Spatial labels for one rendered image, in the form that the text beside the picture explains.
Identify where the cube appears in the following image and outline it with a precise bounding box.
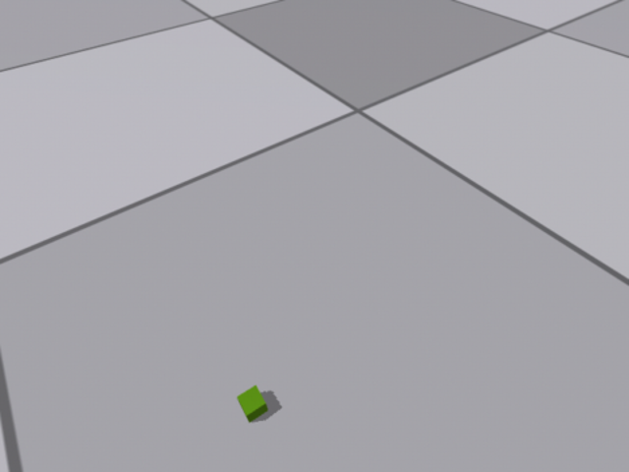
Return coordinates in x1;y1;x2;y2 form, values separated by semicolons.
237;385;268;422

